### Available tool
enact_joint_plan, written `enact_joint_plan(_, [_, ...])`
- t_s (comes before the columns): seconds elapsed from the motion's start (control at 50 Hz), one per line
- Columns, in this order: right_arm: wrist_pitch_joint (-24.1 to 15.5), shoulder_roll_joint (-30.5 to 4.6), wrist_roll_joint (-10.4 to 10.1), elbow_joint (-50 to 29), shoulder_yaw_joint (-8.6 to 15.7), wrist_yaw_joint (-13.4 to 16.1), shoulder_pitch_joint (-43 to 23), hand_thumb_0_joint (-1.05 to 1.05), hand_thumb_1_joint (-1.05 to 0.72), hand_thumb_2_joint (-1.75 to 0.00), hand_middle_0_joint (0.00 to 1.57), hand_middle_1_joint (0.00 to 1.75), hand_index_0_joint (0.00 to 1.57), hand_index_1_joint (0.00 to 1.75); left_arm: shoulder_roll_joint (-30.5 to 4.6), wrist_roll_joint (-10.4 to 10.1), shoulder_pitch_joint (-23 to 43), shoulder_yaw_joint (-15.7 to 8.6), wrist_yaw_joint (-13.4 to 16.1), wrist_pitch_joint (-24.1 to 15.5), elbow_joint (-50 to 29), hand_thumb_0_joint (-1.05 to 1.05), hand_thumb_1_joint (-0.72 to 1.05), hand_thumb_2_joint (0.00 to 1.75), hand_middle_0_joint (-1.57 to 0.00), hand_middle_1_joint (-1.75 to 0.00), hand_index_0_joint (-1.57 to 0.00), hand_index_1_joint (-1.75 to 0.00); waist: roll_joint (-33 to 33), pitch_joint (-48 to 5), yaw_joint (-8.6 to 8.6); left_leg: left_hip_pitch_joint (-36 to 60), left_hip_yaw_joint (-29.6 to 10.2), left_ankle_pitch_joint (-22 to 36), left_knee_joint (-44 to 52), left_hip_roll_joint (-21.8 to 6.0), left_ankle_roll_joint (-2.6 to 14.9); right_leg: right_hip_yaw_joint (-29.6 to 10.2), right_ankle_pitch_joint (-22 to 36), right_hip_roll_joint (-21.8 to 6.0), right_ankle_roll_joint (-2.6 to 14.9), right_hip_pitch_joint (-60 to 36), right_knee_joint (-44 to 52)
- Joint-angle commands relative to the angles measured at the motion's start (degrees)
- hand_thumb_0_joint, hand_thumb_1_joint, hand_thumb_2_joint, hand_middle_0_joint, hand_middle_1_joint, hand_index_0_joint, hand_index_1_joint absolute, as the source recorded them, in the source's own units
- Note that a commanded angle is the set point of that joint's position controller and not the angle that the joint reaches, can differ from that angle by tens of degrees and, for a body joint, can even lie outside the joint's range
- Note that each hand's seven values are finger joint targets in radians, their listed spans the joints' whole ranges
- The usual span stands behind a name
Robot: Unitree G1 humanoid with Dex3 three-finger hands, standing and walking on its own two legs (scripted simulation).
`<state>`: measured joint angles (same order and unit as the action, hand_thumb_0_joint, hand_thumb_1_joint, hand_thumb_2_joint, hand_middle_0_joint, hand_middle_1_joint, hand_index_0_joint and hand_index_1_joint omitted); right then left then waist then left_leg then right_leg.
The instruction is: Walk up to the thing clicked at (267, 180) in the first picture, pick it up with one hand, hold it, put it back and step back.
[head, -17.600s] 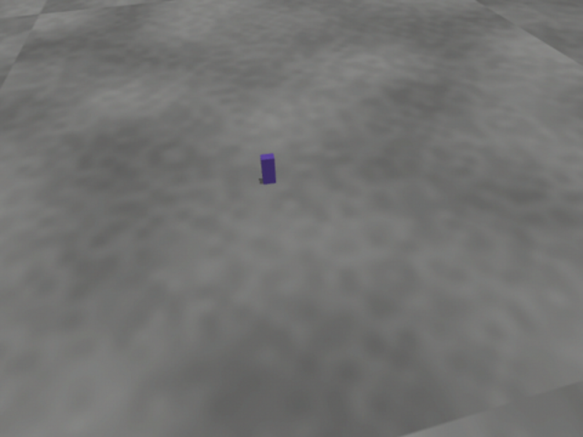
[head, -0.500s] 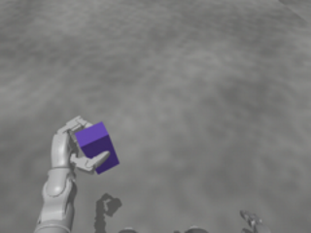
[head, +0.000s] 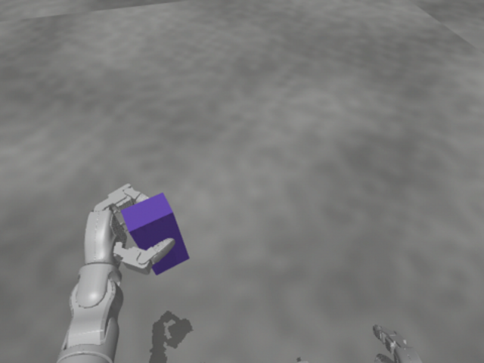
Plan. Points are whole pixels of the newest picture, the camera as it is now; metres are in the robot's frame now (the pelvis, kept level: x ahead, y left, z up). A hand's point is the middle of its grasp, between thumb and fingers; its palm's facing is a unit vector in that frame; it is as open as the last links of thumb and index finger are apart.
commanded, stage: crouch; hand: left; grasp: from the side
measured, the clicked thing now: (159, 237) +0.32 +0.15 +0.03
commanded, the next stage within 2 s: lower in 1.96 s
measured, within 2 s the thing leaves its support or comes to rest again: neither
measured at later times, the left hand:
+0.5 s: hand (155, 251) +0.33 +0.18 -0.05, palm faces +0.16 -0.99 -0.01, open 8.6 cm
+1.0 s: hand (169, 285) +0.36 +0.21 -0.30, palm faces +0.21 -0.98 -0.03, open 8.6 cm
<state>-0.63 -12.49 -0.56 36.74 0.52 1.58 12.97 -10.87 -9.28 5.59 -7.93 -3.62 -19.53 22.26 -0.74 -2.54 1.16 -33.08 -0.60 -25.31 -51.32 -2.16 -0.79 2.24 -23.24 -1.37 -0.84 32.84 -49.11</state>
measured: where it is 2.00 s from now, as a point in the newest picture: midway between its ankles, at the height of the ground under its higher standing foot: outside the picture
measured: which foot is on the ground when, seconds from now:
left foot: down 0.00-1.00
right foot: down 0.00-1.00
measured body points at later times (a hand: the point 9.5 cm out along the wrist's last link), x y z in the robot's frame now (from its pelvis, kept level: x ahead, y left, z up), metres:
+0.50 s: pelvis -0.02 +0.00 -0.05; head +0.09 +0.01 +0.38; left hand +0.32 +0.23 -0.05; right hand +0.12 -0.26 -0.16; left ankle +0.01 +0.13 -0.70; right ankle +0.02 -0.13 -0.70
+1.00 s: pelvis -0.07 +0.00 -0.27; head +0.13 +0.02 +0.14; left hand +0.34 +0.26 -0.30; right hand +0.08 -0.26 -0.40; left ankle +0.00 +0.13 -0.70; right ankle +0.01 -0.13 -0.70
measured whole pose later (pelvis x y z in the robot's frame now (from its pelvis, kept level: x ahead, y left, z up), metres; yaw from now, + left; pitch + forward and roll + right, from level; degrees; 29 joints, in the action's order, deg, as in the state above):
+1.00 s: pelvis -0.07 +0.00 -0.27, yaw -1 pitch +34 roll -3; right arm -1.1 -14.4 5.6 39.7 -0.9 -4.9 3.8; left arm -17.6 -6.6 32.4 -23.4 -6.2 -46.9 60.4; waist 0.8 -10.3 5.0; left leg -107.3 -4.0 -40.7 -114.3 -1.2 -1.6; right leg 2.3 -38.5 -2.3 0.1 107.0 -111.9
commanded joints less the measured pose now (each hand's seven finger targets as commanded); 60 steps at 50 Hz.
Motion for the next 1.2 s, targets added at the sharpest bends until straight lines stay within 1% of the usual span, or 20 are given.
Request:
enact_joint_plan(0.0, [-2.79,-7.76,-0.28,-7.09,2.53,0.49,-1.67,0.0,-0.92,-0.9,0.2,0.3,0.2,0.3,-7.43,-1.0,16.58,-3.0,0.36,-4.16,-13.92,0.0,0.24,1.27,-1.4,-1.5,-1.42,-1.5,-0.99,-15.27,0.53,7.48,0.53,12.97,8.73,1.89,0.8,0.23,14.27,1.87,1.16,-8.57,7.31])
enact_joint_plan(0.2, [-3.61,-7.86,0.35,-6.15,3.15,-0.61,-1.86,0.0,-0.88,-0.9,0.2,0.3,0.2,0.3,-4.93,-0.99,17.25,-4.12,1.23,-6.44,-5.29,0.0,0.25,1.26,-1.41,-1.46,-1.43,-1.46,1.51,-10.22,1.06,1.66,0.33,7.79,7.37,1.89,1.21,0.16,9.65,1.53,1.18,-3.34,6.25])
enact_joint_plan(0.34, [-4.34,-8.13,1.63,-4.8,3.78,-2.01,-1.38,0.0,-0.88,-0.9,0.2,0.3,0.2,0.3,-7.09,0.21,20.48,-7.3,1.11,-14.61,2.49,0.0,0.23,1.28,-1.42,-1.49,-1.44,-1.48,1.79,-15.9,1.41,-7.75,-0.09,7.33,-2.28,2.22,1.31,-0.96,9.65,1.07,1.27,4.66,-2.87])
enact_joint_plan(0.36, [-4.34,-8.13,1.88,-4.71,3.84,-2.22,-1.3,0.0,-0.89,-0.9,0.2,0.3,0.2,0.3,-6.58,0.07,22.91,-6.51,0.69,-16.2,2.32,0.0,0.21,1.28,-1.43,-1.5,-1.44,-1.49,0.92,-17.56,2.07,-9.22,0.05,6.62,-4.54,2.43,1.39,-1.42,9.33,1.05,1.25,7.04,-4.44])
enact_joint_plan(0.46, [-4.55,-9.73,2.5,-4.58,4.01,-3.19,-1.44,0.0,-0.89,-0.9,0.2,0.3,0.2,0.3,-8.22,-0.13,26.5,-8.42,-0.43,-22.64,8.64,0.0,0.18,1.28,-1.43,-1.5,-1.44,-1.5,-1.3,-24.47,2.21,-19.42,-1.26,3.39,-14.96,2.52,1.13,-1.44,4.5,1.23,1.91,19.36,-15.18])
enact_joint_plan(0.54, [-4.13,-11.1,2.93,-4.24,3.84,-3.77,-1.32,0.0,-0.89,-0.9,0.2,0.3,0.2,0.3,-10.02,-0.19,28.1,-9.52,-1.41,-26.34,12.85,0.0,0.16,1.28,-1.43,-1.5,-1.44,-1.5,-3.15,-31.77,1.77,-24.71,-2.05,5.76,-22.95,2.55,1.04,-0.95,4.91,1.35,2.36,28.0,-24.15])
enact_joint_plan(0.58, [-3.85,-11.67,3.27,-4.06,3.82,-4.1,-1.22,0.0,-0.89,-0.9,0.2,0.3,0.2,0.3,-10.94,-0.18,27.9,-11.13,-1.48,-27.2,14.47,0.0,0.17,1.29,-1.43,-1.49,-1.43,-1.49,-3.09,-35.03,1.41,-27.44,-2.17,8.08,-26.55,2.53,1.09,-0.68,6.52,1.31,2.51,30.4,-28.01])
enact_joint_plan(0.6, [-3.55,-11.97,3.32,-3.71,3.81,-4.22,-0.86,0.0,-0.9,-0.9,0.2,0.3,0.2,0.3,-10.52,-0.4,28.74,-10.97,-1.82,-27.57,15.15,0.0,0.14,1.29,-1.43,-1.49,-1.43,-1.5,-2.77,-36.75,2.14,-28.16,-2.46,10.05,-28.61,2.42,1.17,-0.43,7.84,1.41,2.64,32.63,-30.21])
enact_joint_plan(0.64, [-3.06,-12.16,3.65,-3.39,3.66,-4.48,-1.4,0.0,-0.9,-0.91,0.2,0.3,0.2,0.3,-11.29,-0.59,29.41,-12.08,-2.07,-28.27,15.33,0.0,0.17,1.29,-1.4,-1.47,-1.41,-1.48,-4.88,-38.49,1.19,-29.8,-2.55,10.24,-30.9,2.58,0.99,-0.42,7.19,1.41,2.89,35.95,-33.27])
enact_joint_plan(0.66, [-2.97,-12.2,3.7,-3.57,3.77,-4.59,-1.59,0.0,-0.91,-0.91,0.2,0.3,0.2,0.3,-10.07,-0.7,30.08,-11.16,-2.09,-28.42,15.34,0.0,0.15,1.29,-1.41,-1.48,-1.41,-1.49,-3.93,-39.12,1.91,-31.63,-2.55,8.97,-32.32,2.6,1.16,-0.41,6.36,1.55,2.81,37.22,-33.97])
enact_joint_plan(0.7, [-2.66,-12.41,3.99,-2.59,3.75,-4.8,-1.24,0.0,-0.91,-0.91,0.2,0.3,0.2,0.3,-12.09,-0.38,31.77,-13.06,-1.98,-29.03,16.56,0.0,0.16,1.29,-1.39,-1.46,-1.39,-1.47,-2.58,-40.7,2.54,-36.19,-2.48,9.14,-35.94,2.65,1.45,-0.7,7.34,1.55,2.64,38.45,-36.94])
enact_joint_plan(0.8, [-2.32,-12.3,4.7,-1.6,3.43,-5.28,-1.86,0.0,-0.91,-0.91,0.2,0.3,0.2,0.3,-14.23,0.05,37.41,-14.97,-1.98,-30.54,20.34,0.0,0.15,1.29,-1.37,-1.46,-1.37,-1.47,-0.54,-41.2,3.94,-46.72,-2.07,2.54,-43.39,2.6,1.87,-2.21,2.33,1.32,2.1,43.47,-41.75])
enact_joint_plan(0.84, [-2.21,-12.73,5.19,-0.77,3.21,-5.56,-1.53,0.0,-0.91,-0.91,0.2,0.3,0.2,0.3,-16.24,0.62,39.28,-16.52,-2.35,-31.12,21.9,0.0,0.19,1.31,-1.36,-1.45,-1.36,-1.46,-1.66,-43.36,3.94,-47.9,-1.94,3.94,-46.64,2.61,1.85,-1.94,2.97,1.21,2.17,46.3,-45.23])
enact_joint_plan(0.86, [-2.07,-12.5,5.48,-1.15,2.77,-5.59,-2.16,0.0,-0.91,-0.91,0.2,0.3,0.2,0.3,-16.04,0.98,40.14,-15.99,-2.46,-31.36,23.37,0.0,0.18,1.31,-1.36,-1.46,-1.37,-1.47,-3.02,-43.51,4.24,-48.99,-1.97,2.94,-47.53,2.78,1.71,-1.59,1.84,1.27,2.34,48.17,-46.66])
enact_joint_plan(0.94, [-1.73,-12.87,6.25,-0.27,2.1,-6.0,-2.38,0.0,-0.92,-0.91,0.2,0.3,0.2,0.3,-18.61,1.91,43.52,-18.5,-2.32,-32.47,27.94,0.0,0.17,1.31,-1.37,-1.47,-1.37,-1.48,-3.38,-42.69,4.3,-54.42,-1.55,-1.1,-51.67,2.68,1.47,-0.98,-2.43,1.35,2.48,53.55,-51.32])
enact_joint_plan(0.98, [-1.75,-12.84,6.63,-0.26,1.68,-6.25,-2.53,0.0,-0.92,-0.91,0.2,0.3,0.2,0.3,-17.56,2.36,46.46,-16.87,-2.44,-32.82,28.33,0.0,0.15,1.32,-1.38,-1.48,-1.38,-1.49,-5.6,-42.29,5.46,-56.66,-1.34,-4.06,-53.15,2.78,1.19,-0.49,-4.61,1.37,2.66,56.25,-53.4])
enact_joint_plan(1.0, [-1.66,-13.24,6.72,-0.17,1.77,-6.23,-2.6,0.0,-0.92,-0.91,0.2,0.3,0.2,0.3,-19.36,2.59,46.58,-18.46,-2.27,-32.96,29.1,0.0,0.14,1.32,-1.37,-1.47,-1.37,-1.49,-5.5,-42.69,5.21,-57.74,-1.03,-5.43,-54.33,2.75,1.22,-0.34,-5.67,1.44,2.57,57.09,-54.24])
enact_joint_plan(1.14, [-1.08,-14.62,7.4,0.68,0.89,-6.27,-2.45,0.0,-0.93,-0.91,0.2,0.3,0.2,0.3,-24.31,3.96,51.83,-20.41,-1.73,-33.06,29.95,0.0,0.16,1.29,-1.35,-1.45,-1.35,-1.46,-7.76,-43.41,6.16,-62.62,-0.57,-7.98,-60.0,2.8,1.29,1.47,-6.81,1.44,2.46,62.14,-60.98])
enact_joint_plan(1.16, [-1.01,-14.75,7.46,0.67,0.8,-6.33,-2.66,0.0,-0.93,-0.91,0.2,0.3,0.2,0.3,-24.11,4.16,49.86,-21.02,-1.47,-32.73,32.04,0.0,0.13,1.28,-1.35,-1.44,-1.35,-1.45,-7.31,-42.78,5.85,-63.37,-0.87,-8.15,-60.33,2.68,1.17,1.97,-7.17,1.54,2.56,63.55,-62.14])
enact_joint_plan(1.18, [-0.92,-14.93,7.67,0.7,0.46,-6.36,-2.58,0.0,-0.93,-0.91,0.2,0.3,0.2,0.3,-23.7,4.2,50.85,-20.28,-1.48,-32.71,32.1,0.0,0.14,1.27,-1.35,-1.44,-1.36,-1.45,-7.88,-42.04,7.07,-64.41,-1.07,-8.59,-61.4,2.69,1.28,2.28,-7.07,1.47,2.45,64.34,-62.89])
